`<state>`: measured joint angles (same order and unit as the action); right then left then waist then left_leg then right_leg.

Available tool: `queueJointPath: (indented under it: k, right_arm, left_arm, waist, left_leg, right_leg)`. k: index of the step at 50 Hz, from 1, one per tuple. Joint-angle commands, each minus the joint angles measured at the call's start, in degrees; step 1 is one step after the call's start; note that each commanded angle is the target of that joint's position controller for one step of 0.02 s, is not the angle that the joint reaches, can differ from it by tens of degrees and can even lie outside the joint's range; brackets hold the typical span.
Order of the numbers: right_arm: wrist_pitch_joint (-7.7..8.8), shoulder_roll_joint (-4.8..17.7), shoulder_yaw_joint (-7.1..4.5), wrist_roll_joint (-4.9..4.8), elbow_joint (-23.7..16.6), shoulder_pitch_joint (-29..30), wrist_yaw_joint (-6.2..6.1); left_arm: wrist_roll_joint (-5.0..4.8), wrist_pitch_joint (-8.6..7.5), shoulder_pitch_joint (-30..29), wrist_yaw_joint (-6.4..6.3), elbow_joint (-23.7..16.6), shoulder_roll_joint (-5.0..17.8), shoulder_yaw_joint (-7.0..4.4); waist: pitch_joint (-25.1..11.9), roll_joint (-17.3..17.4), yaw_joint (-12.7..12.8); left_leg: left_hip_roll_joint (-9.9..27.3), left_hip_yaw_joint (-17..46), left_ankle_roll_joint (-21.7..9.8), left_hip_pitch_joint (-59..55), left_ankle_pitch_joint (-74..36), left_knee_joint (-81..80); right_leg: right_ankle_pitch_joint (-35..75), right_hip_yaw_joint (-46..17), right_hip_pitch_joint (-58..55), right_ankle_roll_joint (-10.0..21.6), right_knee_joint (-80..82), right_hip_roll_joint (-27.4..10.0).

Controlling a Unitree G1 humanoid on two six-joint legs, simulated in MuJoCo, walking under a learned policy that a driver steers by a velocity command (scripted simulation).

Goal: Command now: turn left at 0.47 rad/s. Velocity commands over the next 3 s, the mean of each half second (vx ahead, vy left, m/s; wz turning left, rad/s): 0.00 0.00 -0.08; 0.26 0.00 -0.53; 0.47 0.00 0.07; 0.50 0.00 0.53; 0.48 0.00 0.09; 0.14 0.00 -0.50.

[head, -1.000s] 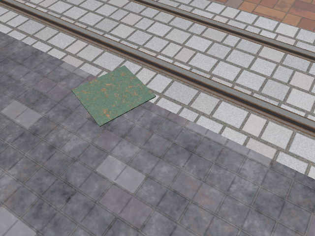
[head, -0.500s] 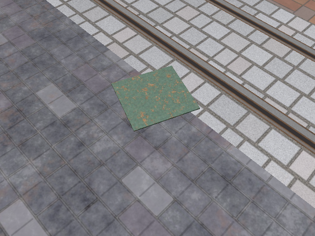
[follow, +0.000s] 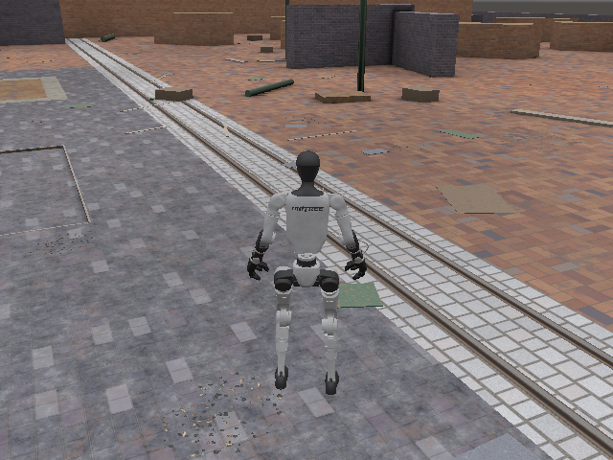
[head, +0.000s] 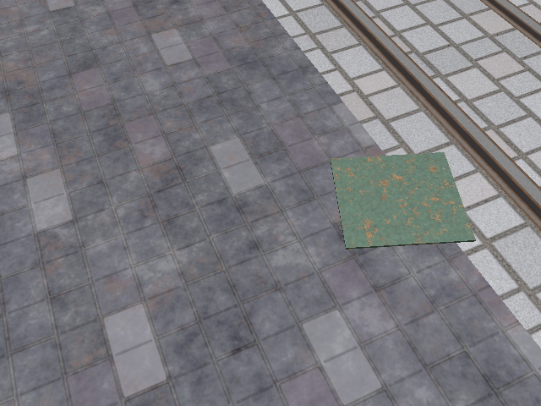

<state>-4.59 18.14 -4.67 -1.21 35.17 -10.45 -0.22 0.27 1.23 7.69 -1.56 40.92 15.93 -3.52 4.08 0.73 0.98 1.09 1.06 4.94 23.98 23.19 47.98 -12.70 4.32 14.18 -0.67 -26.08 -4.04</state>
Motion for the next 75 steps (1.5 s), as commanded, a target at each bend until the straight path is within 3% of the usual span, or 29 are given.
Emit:
queueJointPath:
  k: [1, 3, 4, 5, 6, 8, 11, 17, 22, 27, 28, 29, 30, 31, 32, 33, 36, 48, 52, 54, 55, 56, 57, 58, 60, 63, 67, 72, 75]
  right_arm:
    - [0.80, 4.4, -1.19, 0.27, -5.0, 1.0, 0.55]
    - [0.96, 4.5, -1.49, 0.53, -2.9, -3.3, 0.71]
    - [1.07, 5.9, -1.67, 0.76, -2.8, -4.2, 0.31]
    - [1.13, 10.7, -2.13, 1.46, -4.0, -4.3, -0.72]
    - [2.35, 6.9, -0.66, 3.56, -4.0, -3.1, -0.31]
    - [4.35, 3.2, 0.56, 3.63, -1.8, 1.2, 0.21]
    - [5.47, 2.6, 0.99, 3.11, 0.1, 4.3, -0.36]
    - [3.93, 4.9, -0.34, 2.17, 2.4, 3.9, -2.08]
    - [3.33, 6.1, -1.18, 1.98, 3.4, 5.6, -1.96]
    - [2.88, 7.4, -1.89, 0.38, 4.4, 7.9, -1.95]
    - [2.78, 7.0, -2.00, -0.21, 5.3, 6.3, -1.86]
    - [2.94, 4.5, -1.57, 0.31, 6.0, 4.7, -1.48]
    - [3.45, 0.6, -0.25, 2.82, 1.9, 9.3, -1.13]
    - [4.70, 2.8, -0.80, 1.68, 0.5, 14.3, -0.85]
    - [5.57, 5.3, -1.60, -0.20, 0.7, 14.2, -0.20]
    - [6.26, 6.8, -2.23, -0.42, 2.1, 12.5, 0.01]
    - [7.85, 6.3, -2.46, 1.15, 4.4, 10.9, 0.03]
    - [11.17, 3.3, -0.47, 0.16, 2.3, 19.2, 1.95]
    - [12.42, 5.6, -0.89, 0.04, 3.4, 14.4, 2.69]
    - [12.71, 8.3, -2.24, 0.45, 6.2, 4.1, 2.14]
    - [12.68, 10.9, -2.80, 1.36, 7.5, -5.8, 1.78]
    - [11.94, 16.3, -4.20, 1.86, 10.2, -13.4, 1.97]
    - [12.15, 10.8, -2.70, 0.23, 11.0, -12.7, 2.71]
    - [11.88, 7.5, -1.63, -0.24, 10.5, -8.5, 2.59]
    - [10.79, 5.1, -0.62, 0.68, 9.3, -4.1, 2.23]
    - [10.29, 4.5, -0.05, 0.65, 9.0, -3.9, 1.32]
    - [9.65, 8.1, -1.04, -0.53, 9.1, -4.8, 0.06]
    - [8.62, 8.6, -1.29, -1.12, 9.7, -9.4, -0.35]
    - [8.18, 6.8, -0.78, -0.39, 9.2, -9.5, -0.39]
  left_arm:
    - [-1.14, -0.63, -0.5, 0.37, -2.5, 12.1, -3.34]
    - [-2.26, -0.74, -0.8, 0.50, -1.6, 10.9, -2.80]
    - [-1.56, -1.10, 2.6, 0.92, -0.1, 8.1, -1.78]
    - [2.16, -1.69, 3.8, 1.88, -1.5, 2.6, 0.44]
    - [0.89, -1.46, -0.4, 1.18, -2.1, 5.2, -0.46]
    - [-0.88, -0.54, 0.6, 0.83, -0.1, 7.7, -1.37]
    - [-0.89, 0.56, 4.1, 0.06, 3.2, 7.9, -1.89]
    - [-1.55, 1.13, 2.1, -0.26, 1.2, 7.1, -1.67]
    - [-1.35, 1.53, 2.5, 0.54, -0.4, 6.1, -1.29]
    - [-1.43, 1.84, 6.3, 2.18, -0.6, 6.1, -1.62]
    - [-1.33, 1.82, 8.8, 2.18, 0.2, 6.8, -2.00]
    - [-1.41, 1.74, 12.2, 1.64, 1.2, 9.9, -3.12]
    - [-2.17, 1.02, 15.7, 0.87, 0.8, 17.7, -5.08]
    - [-0.02, -1.05, 16.1, 1.76, -0.6, 16.1, -4.20]
    - [0.29, -2.58, 12.8, 1.86, -1.0, 13.3, -3.32]
    - [-0.61, -3.40, 10.1, 1.52, -1.3, 11.6, -2.88]
    - [-0.89, -3.84, 9.7, 0.27, -1.8, 9.8, -1.79]
    - [-1.83, -3.78, 17.5, -0.29, -0.2, 11.8, -2.84]
    - [-1.57, -3.24, 16.8, -0.28, -0.1, 11.2, -2.74]
    - [-0.95, -3.11, 15.9, -0.15, -0.2, 8.9, -1.88]
    - [-0.10, -3.15, 15.5, -0.10, -1.2, 6.6, -0.83]
    - [-1.16, -3.95, 21.9, -0.05, -2.6, 1.9, 0.43]
    - [-2.29, -4.82, 20.8, -0.15, -2.2, 5.9, 0.00]
    - [-2.88, -5.38, 14.9, 0.19, -2.9, 9.3, -0.86]
    - [-0.98, -6.69, 7.3, 0.62, -4.5, 8.6, -0.66]
    - [0.01, -7.28, 7.1, 1.51, -5.4, 5.9, -0.20]
    - [0.32, -7.70, 0.0, 2.27, -8.0, 2.7, 1.52]
    - [-0.97, -7.99, -4.6, 2.53, -9.5, 5.8, 0.37]
    - [-0.88, -8.05, 2.5, 1.78, -8.0, 8.5, -1.47]
  waist:
    - [-8.7, -12.1, 0.7]
    - [-8.7, -10.1, -1.9]
    - [-9.9, -4.3, -1.5]
    - [-12.6, 14.2, 0.8]
    - [-12.8, 12.8, -2.6]
    - [-8.5, 8.9, -0.9]
    - [-6.2, 8.3, 0.1]
    - [-4.8, 6.2, -2.4]
    - [-5.6, 5.6, -2.1]
    - [-7.7, 6.3, 1.0]
    - [-8.7, 5.0, 1.8]
    - [-8.3, -3.0, 1.9]
    - [-6.9, -18.5, 2.4]
    - [-7.5, -12.4, 5.8]
    - [-3.5, -9.4, 3.6]
    - [-1.0, -7.7, 1.9]
    - [-0.8, -7.1, 0.7]
    - [1.4, -8.2, 4.7]
    - [-0.8, -11.2, 2.2]
    - [-6.9, -10.6, -3.0]
    - [-15.8, -6.5, -7.3]
    - [-23.4, 13.5, -4.8]
    - [-19.6, 14.1, -5.5]
    - [-10.9, 9.4, -5.4]
    - [-3.9, 2.6, -4.2]
    - [-4.0, 5.3, -1.5]
    - [-1.9, 4.8, -2.4]
    - [-2.6, 4.8, -3.0]
    - [-5.6, 4.4, 1.9]
  left_leg:
    - [-1.2, -3.0, -2.0, -3.8, -2.3, -10.1]
    - [-2.8, -4.1, -5.4, -13.2, -13.3, -24.3]
    - [0.7, 1.8, -7.3, -22.4, -22.5, -28.2]
    - [16.5, 19.2, -12.7, -31.1, -45.3, -26.4]
    - [21.1, 20.7, -21.6, -20.7, -42.4, -27.5]
    - [14.3, 12.3, -18.4, -16.6, -30.8, -29.4]
    - [11.7, 6.3, -16.2, -13.8, -33.8, -29.7]
    - [15.4, 6.4, -19.0, -19.2, -28.8, -29.6]
    - [17.4, 4.9, -20.1, -19.4, -32.5, -29.0]
    - [16.8, 0.0, -16.1, -18.2, -33.8, -23.2]
    - [14.9, -2.4, -13.1, -15.1, -22.7, -20.6]
    - [10.7, -7.4, -8.3, -5.5, -7.2, -10.9]
    - [-0.3, -11.1, -2.4, 15.0, 15.1, 7.1]
    - [-2.0, 1.0, -3.2, 20.4, 16.5, 15.2]
    - [0.6, 3.3, -4.8, 23.1, 9.7, 15.8]
    - [2.0, 3.2, -5.6, 23.5, 3.3, 14.1]
    - [2.1, 2.8, -4.3, 20.1, -9.9, 7.7]
    - [-1.1, 2.6, -0.7, 11.4, -21.6, -17.9]
    - [-1.6, 1.1, -3.4, 1.7, -19.3, -20.6]
    - [-2.3, -1.0, -7.2, -12.2, -19.5, -23.7]
    - [5.6, 7.8, -11.6, -27.8, -15.8, -21.4]
    - [18.1, 35.3, -21.3, -45.9, -2.3, -26.2]
    - [19.8, 45.4, -22.1, -44.6, 6.3, -33.5]
    - [18.0, 37.3, -20.3, -37.9, 5.8, -33.7]
    - [13.2, 26.4, -19.4, -25.9, -6.7, -35.1]
    - [9.8, 21.1, -19.9, -19.6, -16.4, -37.4]
    - [7.3, 14.8, -18.7, -10.8, -19.7, -38.7]
    - [8.3, 17.3, -14.8, -10.8, -16.9, -34.9]
    - [5.5, 17.0, -11.5, -9.4, -19.7, -24.6]
  right_leg:
    - [23.0, -9.0, -8.5, 12.5, 4.3, -13.1]
    - [18.9, -6.8, -4.5, 9.0, -0.2, -11.3]
    - [10.5, -4.0, 2.1, 4.5, -5.0, -8.5]
    - [-16.6, 1.7, 14.1, -1.9, -18.6, -2.0]
    - [-25.1, -4.1, 14.2, -3.5, -25.3, -0.8]
    - [-20.0, -6.7, 12.6, -3.9, -28.6, -1.6]
    - [-12.7, -8.4, 9.5, -5.1, -30.2, -0.2]
    - [-14.1, -6.1, 13.6, -5.7, -27.3, -0.1]
    - [-14.9, -3.3, 10.7, -4.2, -22.6, -0.3]
    - [-5.8, 0.5, 1.7, -0.1, -7.8, 1.9]
    - [-0.7, 0.8, -3.6, 2.0, -1.9, 3.4]
    - [3.0, -7.5, -11.5, 5.6, 3.3, -0.1]
    - [-1.7, -33.4, -18.6, 16.4, 7.5, -15.0]
    - [-14.4, -43.8, -15.9, 22.4, 14.2, -18.8]
    - [-23.2, -40.2, -14.5, 20.0, 16.5, -17.2]
    - [-25.2, -36.1, -13.7, 16.7, 17.0, -14.6]
    - [-15.5, -28.3, -13.7, 12.9, 18.1, -9.2]
    - [-0.5, -24.4, -9.8, 12.3, 14.0, -6.1]
    - [9.6, -26.3, -10.7, 10.9, 9.9, -8.0]
    - [25.1, -22.1, -10.4, 8.4, -1.5, -4.1]
    - [20.8, -19.3, -3.1, 6.4, -16.8, -1.0]
    - [-6.3, -13.8, 17.4, 1.4, -38.1, 8.9]
    - [-19.6, -16.4, 26.0, 1.5, -45.6, 8.3]
    - [-15.2, -15.0, 29.8, 2.2, -47.7, 4.6]
    - [-8.3, -11.1, 28.3, 2.5, -42.6, 0.5]
    - [-6.2, -9.5, 23.1, 1.1, -33.5, -1.0]
    - [1.7, -6.2, 16.0, -1.3, -15.3, 1.2]
    - [12.8, -8.1, 6.5, -1.6, -4.7, 3.5]
    - [8.5, -7.1, -6.3, 1.2, -1.2, 3.2]
